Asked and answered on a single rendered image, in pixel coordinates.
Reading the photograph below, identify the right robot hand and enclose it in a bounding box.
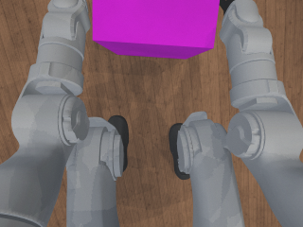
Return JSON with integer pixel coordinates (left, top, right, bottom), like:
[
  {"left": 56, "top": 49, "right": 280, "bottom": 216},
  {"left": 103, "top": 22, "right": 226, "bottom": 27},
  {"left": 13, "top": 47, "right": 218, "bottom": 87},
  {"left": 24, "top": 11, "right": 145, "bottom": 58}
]
[{"left": 219, "top": 0, "right": 235, "bottom": 15}]

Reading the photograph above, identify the right robot foot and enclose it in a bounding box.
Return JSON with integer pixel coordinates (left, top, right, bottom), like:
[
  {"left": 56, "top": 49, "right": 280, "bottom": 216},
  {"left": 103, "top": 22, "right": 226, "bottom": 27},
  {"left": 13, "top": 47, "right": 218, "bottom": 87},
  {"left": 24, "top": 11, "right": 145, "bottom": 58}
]
[{"left": 169, "top": 123, "right": 190, "bottom": 180}]

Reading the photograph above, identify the right robot upper arm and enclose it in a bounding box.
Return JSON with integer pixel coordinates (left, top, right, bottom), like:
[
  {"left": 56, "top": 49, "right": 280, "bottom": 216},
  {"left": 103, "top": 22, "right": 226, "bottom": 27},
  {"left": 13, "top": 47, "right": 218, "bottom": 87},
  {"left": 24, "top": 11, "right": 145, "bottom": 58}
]
[{"left": 225, "top": 109, "right": 303, "bottom": 227}]

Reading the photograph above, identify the robot left forearm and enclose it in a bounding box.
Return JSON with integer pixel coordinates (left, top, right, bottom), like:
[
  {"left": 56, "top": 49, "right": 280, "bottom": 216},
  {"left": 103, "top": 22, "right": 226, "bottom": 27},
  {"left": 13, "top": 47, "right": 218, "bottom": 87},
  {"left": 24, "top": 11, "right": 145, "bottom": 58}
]
[{"left": 11, "top": 0, "right": 91, "bottom": 136}]

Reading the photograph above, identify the right robot shin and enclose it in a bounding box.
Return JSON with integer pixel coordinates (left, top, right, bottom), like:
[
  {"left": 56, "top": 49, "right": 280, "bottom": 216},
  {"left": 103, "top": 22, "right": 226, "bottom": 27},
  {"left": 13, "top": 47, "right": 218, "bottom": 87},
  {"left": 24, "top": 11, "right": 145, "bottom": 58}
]
[{"left": 177, "top": 111, "right": 232, "bottom": 174}]

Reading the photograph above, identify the carton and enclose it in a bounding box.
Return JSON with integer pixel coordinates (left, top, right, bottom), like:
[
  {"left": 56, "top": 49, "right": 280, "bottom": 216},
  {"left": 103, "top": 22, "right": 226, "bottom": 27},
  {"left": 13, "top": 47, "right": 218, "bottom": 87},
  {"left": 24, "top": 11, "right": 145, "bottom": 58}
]
[{"left": 92, "top": 0, "right": 220, "bottom": 60}]

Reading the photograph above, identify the left robot upper arm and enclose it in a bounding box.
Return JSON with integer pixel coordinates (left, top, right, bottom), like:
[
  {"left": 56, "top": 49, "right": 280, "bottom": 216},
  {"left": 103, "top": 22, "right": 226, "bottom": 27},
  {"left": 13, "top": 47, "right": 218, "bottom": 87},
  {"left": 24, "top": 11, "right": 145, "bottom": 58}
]
[{"left": 0, "top": 94, "right": 90, "bottom": 227}]

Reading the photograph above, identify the robot right forearm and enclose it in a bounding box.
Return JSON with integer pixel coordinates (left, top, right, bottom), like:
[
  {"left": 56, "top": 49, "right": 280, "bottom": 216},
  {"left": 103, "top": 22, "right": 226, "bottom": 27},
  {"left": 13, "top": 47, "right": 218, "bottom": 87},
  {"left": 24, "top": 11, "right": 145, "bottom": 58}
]
[{"left": 219, "top": 0, "right": 299, "bottom": 120}]

